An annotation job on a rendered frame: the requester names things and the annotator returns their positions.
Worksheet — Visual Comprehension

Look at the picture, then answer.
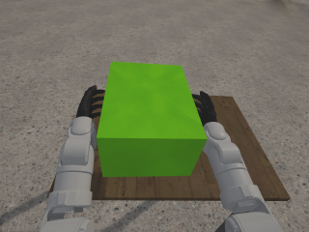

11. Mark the right robot upper arm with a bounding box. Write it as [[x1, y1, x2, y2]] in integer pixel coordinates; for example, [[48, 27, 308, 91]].
[[225, 210, 281, 232]]

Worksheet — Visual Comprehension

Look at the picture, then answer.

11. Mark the table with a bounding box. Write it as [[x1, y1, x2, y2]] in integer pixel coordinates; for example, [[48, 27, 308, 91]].
[[47, 90, 291, 232]]

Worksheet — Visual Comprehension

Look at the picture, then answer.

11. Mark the left robot hand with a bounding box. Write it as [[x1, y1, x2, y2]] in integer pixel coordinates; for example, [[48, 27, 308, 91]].
[[75, 85, 105, 119]]

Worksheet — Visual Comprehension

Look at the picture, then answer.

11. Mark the right robot forearm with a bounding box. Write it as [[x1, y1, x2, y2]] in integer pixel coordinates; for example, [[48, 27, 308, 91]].
[[203, 122, 283, 232]]

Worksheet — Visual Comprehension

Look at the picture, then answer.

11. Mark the left robot forearm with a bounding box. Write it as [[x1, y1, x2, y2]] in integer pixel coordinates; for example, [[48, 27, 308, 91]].
[[39, 116, 98, 232]]

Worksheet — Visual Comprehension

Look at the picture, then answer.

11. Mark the right robot hand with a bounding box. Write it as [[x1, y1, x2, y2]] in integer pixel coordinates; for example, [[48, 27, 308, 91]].
[[191, 91, 217, 126]]

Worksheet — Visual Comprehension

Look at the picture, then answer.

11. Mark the carton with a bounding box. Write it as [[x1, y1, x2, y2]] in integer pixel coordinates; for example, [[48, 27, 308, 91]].
[[97, 61, 208, 177]]

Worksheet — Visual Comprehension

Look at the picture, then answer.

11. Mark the left robot upper arm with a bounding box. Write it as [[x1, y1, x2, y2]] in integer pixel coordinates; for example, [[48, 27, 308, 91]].
[[41, 217, 95, 232]]

